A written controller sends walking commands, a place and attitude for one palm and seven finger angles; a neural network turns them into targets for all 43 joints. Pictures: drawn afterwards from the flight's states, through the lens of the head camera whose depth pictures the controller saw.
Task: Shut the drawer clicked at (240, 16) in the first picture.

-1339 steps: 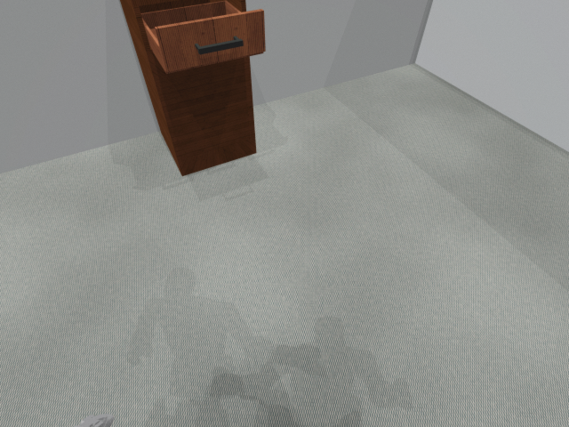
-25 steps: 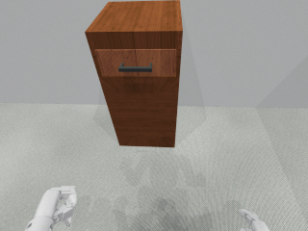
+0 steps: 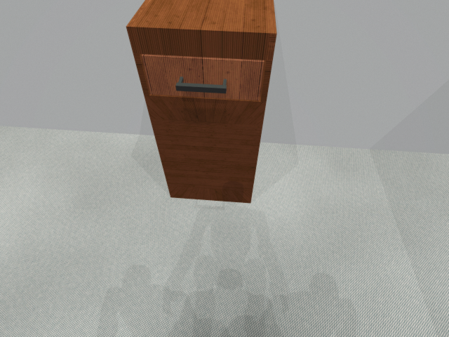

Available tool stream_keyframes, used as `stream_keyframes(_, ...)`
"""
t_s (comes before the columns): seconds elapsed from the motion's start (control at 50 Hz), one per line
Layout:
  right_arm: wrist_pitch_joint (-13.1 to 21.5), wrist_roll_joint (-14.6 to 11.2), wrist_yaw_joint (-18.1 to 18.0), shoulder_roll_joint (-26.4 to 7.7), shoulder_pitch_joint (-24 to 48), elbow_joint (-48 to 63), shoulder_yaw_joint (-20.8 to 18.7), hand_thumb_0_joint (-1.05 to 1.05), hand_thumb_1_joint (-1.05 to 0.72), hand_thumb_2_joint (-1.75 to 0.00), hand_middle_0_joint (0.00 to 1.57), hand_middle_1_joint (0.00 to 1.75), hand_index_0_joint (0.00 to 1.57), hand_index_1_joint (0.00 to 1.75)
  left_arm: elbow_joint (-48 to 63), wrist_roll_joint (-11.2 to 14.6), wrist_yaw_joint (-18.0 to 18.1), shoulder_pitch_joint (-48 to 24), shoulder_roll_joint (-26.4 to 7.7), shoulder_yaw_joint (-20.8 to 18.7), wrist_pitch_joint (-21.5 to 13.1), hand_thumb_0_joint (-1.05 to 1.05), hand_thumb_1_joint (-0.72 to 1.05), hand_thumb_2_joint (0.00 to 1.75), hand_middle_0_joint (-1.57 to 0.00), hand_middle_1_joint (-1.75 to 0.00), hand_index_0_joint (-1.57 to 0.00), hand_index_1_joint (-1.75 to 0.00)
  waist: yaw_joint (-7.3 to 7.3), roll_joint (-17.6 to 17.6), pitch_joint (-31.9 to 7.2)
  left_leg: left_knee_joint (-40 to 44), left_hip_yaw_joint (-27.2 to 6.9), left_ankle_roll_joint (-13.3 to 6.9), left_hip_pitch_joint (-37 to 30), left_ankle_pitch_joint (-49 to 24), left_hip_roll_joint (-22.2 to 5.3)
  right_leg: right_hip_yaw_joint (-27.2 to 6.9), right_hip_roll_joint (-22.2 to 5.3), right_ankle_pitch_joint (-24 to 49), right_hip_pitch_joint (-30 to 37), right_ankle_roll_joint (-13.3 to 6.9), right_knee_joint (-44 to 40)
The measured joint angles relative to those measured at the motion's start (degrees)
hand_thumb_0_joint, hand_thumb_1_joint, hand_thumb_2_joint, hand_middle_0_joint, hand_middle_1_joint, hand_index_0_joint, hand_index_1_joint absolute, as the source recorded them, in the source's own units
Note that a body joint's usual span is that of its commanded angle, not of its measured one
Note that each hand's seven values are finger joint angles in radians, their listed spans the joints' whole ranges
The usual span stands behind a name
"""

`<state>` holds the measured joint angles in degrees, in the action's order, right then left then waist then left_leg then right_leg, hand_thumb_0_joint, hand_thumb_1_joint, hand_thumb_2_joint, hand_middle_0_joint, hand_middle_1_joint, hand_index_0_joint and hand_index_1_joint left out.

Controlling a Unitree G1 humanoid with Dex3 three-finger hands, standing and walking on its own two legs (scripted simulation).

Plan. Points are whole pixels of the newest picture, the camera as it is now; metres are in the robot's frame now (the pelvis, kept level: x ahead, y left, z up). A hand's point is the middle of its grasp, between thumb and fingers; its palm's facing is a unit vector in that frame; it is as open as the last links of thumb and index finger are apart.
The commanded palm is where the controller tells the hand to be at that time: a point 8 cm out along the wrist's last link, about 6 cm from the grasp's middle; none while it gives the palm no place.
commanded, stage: let the arm hang, fingers relaxed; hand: left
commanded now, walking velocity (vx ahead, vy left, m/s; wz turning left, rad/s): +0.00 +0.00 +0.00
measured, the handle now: (202, 84) +0.84 +0.13 -0.03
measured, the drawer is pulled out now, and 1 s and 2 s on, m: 0.00 0.00 0.00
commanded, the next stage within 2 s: look to check the result in 0.44 s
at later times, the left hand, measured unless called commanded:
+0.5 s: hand out of the picture +0.04 +0.18 -0.17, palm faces +0.00 -0.98 -0.21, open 7.4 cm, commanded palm none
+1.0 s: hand out of the picture +0.05 +0.19 -0.17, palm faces -0.01 -0.97 -0.26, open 7.4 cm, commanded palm none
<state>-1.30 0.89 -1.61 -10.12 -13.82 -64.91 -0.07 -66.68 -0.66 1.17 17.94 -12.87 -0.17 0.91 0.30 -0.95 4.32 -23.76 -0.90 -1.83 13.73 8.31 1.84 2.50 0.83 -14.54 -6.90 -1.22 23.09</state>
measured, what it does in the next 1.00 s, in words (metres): stands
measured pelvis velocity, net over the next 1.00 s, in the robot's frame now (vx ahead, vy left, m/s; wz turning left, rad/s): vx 0.02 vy -0.02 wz -0.02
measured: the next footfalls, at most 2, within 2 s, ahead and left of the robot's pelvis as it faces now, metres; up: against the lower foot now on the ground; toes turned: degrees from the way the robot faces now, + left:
none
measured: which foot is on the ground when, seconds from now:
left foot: down 0.00-1.00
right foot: down 0.00-1.00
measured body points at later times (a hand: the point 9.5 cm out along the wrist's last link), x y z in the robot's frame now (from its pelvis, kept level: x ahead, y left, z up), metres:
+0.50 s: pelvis +0.01 +0.00 +0.00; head +0.02 -0.01 +0.45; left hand +0.04 +0.23 -0.16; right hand +0.02 -0.24 -0.16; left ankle +0.05 +0.10 -0.74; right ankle -0.02 -0.11 -0.74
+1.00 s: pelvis +0.02 -0.02 +0.00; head +0.04 -0.02 +0.45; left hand +0.05 +0.24 -0.15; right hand +0.05 -0.27 -0.15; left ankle +0.05 +0.10 -0.74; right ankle -0.02 -0.11 -0.74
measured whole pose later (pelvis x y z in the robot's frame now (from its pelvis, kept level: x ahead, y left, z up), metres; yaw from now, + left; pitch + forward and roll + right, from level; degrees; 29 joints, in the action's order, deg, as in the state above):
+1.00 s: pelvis +0.02 -0.02 +0.00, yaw -1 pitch -2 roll +0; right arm -0.1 1.0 -1.8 -12.7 -9.8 -65.5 -0.7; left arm -65.4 -0.6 1.2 12.2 -12.5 -0.6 -0.5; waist -0.2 -0.6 3.4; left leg -21.3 -0.4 -0.5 10.5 9.2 0.9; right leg 1.7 1.8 -14.9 -3.9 -2.3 20.3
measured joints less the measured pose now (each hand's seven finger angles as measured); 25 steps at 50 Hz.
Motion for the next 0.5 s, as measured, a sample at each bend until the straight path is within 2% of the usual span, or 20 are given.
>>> stream_keyframes(0.18, 0.6, 0.2, -0.1, 0.5, 1.1, -0.4, -0.3, 0.00, -0.91, -0.90, 0.20, 0.30, 0.21, 0.30, 1.4, -0.1, 0.1, -3.5, 2.2, 0.1, -0.9, 0.00, 0.90, 0.90, -0.23, -0.34, -0.24, -0.34, -0.47, 0.0, -1.8, 0.8, 0.5, -0.2, -1.0, -0.1, 0.4, -0.5, -0.5, -0.5, 0.3, 0.2, 0.4)
stream_keyframes(0.32, 1.1, 0.3, -0.2, 0.2, 1.3, -0.3, -0.5, 0.00, -0.91, -0.90, 0.20, 0.30, 0.20, 0.30, 2.3, -0.1, 0.0, -5.3, 3.1, 0.0, -1.2, 0.00, 0.90, 0.90, -0.20, -0.31, -0.21, -0.31, -0.92, 0.5, -2.2, 1.1, 0.6, 0.0, -1.3, 0.1, 0.3, -0.6, -0.4, -0.6, 0.6, 0.1, 0.2)
stream_keyframes(0.5, 1.2, 0.2, -0.3, -0.3, 1.0, -0.6, -0.7, 0.00, -0.90, -0.90, 0.20, 0.30, 0.20, 0.30, 2.2, -0.1, 0.1, -5.3, 2.5, -0.4, -1.3, 0.00, 0.90, 0.90, -0.20, -0.30, -0.20, -0.30, -1.06, 0.7, -1.6, 1.3, 0.5, 0.3, -1.8, 0.5, -0.1, -0.6, 0.0, -0.5, 1.4, -0.2, -0.8)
